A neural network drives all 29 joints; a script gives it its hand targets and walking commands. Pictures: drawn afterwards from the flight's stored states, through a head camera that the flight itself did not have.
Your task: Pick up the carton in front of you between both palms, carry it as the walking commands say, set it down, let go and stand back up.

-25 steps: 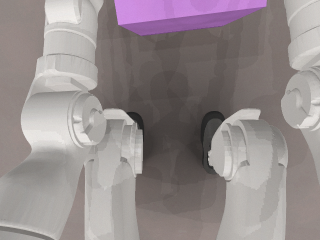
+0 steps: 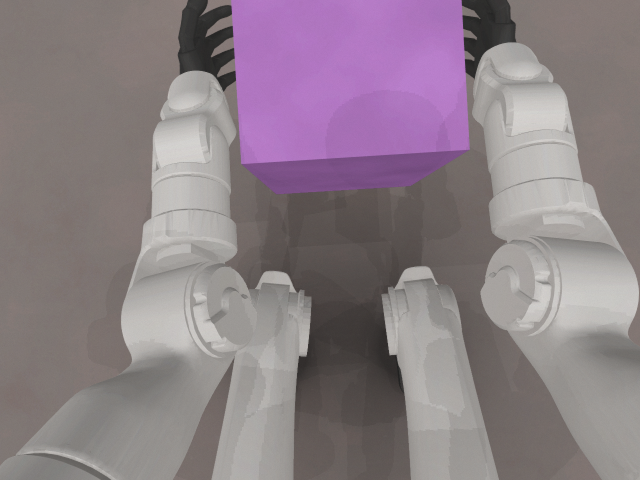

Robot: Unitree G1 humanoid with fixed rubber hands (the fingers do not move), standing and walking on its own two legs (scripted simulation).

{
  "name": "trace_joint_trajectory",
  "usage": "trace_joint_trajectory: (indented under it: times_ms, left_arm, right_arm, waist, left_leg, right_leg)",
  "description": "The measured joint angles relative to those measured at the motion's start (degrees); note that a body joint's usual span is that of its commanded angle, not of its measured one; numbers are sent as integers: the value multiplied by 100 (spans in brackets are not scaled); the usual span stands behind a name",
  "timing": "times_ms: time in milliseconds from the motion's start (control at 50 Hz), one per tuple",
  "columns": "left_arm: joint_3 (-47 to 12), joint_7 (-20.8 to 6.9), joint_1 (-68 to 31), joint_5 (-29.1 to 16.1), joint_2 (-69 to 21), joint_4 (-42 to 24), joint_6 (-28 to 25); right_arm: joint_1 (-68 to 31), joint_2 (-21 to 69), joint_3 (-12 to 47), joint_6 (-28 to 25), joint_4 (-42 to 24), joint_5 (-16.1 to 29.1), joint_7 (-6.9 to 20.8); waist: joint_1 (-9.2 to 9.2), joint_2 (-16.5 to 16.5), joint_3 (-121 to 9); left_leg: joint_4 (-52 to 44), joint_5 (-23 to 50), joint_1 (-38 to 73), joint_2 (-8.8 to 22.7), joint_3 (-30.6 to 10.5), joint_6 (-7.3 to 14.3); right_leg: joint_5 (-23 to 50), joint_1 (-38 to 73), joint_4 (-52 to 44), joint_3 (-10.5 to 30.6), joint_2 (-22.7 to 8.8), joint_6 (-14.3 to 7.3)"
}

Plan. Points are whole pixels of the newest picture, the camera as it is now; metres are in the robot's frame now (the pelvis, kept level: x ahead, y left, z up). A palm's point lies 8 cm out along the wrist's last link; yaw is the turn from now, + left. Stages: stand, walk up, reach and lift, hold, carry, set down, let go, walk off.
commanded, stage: reach and lift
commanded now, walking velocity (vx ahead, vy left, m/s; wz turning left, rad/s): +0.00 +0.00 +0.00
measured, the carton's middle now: (342, 97) +0.54 -0.01 -0.14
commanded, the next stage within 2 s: none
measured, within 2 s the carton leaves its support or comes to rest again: neither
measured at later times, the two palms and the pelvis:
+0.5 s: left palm (130, 44) +0.50 +0.14 +0.08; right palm (559, 29) +0.49 -0.16 +0.06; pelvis +0.02 +0.00 +0.10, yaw -1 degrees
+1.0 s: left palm out of the picture +0.45 +0.14 +0.23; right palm out of the picture +0.43 -0.15 +0.22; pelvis +0.05 +0.00 +0.24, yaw -1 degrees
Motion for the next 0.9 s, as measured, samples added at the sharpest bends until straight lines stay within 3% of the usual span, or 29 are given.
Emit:
trace_joint_trajectory:
  times_ms: [60,240,360,560,700,800,900]
  left_arm:
    - [108,-101,120,185,-76,-185,61]
    - [-173,-198,640,-24,-200,-1025,386]
    - [-200,-292,931,-14,-160,-849,422]
    - [-600,-220,1969,-240,-385,-1123,301]
    - [-525,-306,2420,62,-569,-903,280]
    - [-480,-403,2745,173,-630,-778,193]
    - [-725,-397,3198,87,-695,-1020,147]
  right_arm:
    - [63,168,-227,38,-120,-229,48]
    - [805,501,-41,210,-1072,172,-60]
    - [1117,733,-134,285,-1084,-116,-71]
    - [2192,954,141,270,-1515,148,-137]
    - [2811,1147,-18,147,-1349,52,-98]
    - [3171,1316,-61,143,-1389,-123,-94]
    - [3630,1433,67,69,-1646,-128,-74]
  waist:
    - [-35,-59,-81]
    - [98,-97,-258]
    - [51,-24,-502]
    - [-20,-48,-831]
    - [58,-165,-931]
    - [58,-72,-850]
    - [31,-32,-825]
  left_leg:
    - [-315,133,126,14,-20,-7]
    - [-1007,297,615,26,-111,-52]
    - [-1457,304,1154,-10,-144,-23]
    - [-2248,277,2428,45,-201,45]
    - [-3039,377,3602,107,-210,119]
    - [-3646,528,4401,92,-285,169]
    - [-4261,696,5102,108,-309,207]
  right_leg:
    - [157,112,-317,20,41,-3]
    - [343,580,-1005,20,77,-40]
    - [301,1136,-1426,34,18,-70]
    - [270,2436,-2251,57,7,-93]
    - [380,3605,-3041,122,7,-127]
    - [502,4443,-3671,111,-58,-144]
    - [653,5157,-4289,143,-106,-145]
